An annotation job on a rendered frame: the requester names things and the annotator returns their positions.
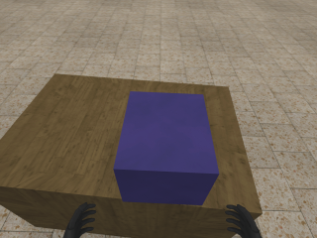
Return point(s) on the pedestal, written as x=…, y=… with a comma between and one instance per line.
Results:
x=61, y=152

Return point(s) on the right robot hand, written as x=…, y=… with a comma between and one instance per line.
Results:
x=249, y=228

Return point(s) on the left robot hand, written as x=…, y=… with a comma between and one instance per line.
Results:
x=73, y=228

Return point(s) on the carton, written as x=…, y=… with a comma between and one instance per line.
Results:
x=166, y=152

